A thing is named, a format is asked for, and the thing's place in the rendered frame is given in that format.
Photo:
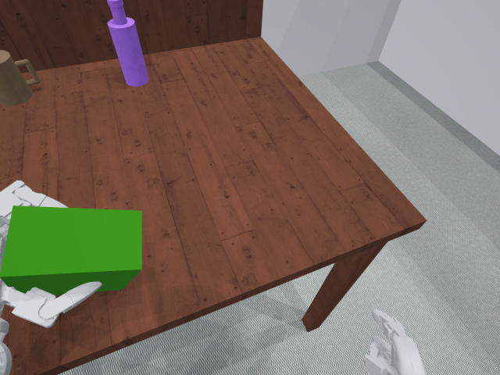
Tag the table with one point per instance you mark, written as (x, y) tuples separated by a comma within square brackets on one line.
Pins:
[(244, 179)]

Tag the sponge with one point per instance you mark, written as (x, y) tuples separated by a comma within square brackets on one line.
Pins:
[(57, 249)]

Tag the robot right hand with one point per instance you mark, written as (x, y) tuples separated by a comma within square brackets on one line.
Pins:
[(402, 357)]

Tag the robot left hand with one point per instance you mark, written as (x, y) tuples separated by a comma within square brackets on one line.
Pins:
[(36, 305)]

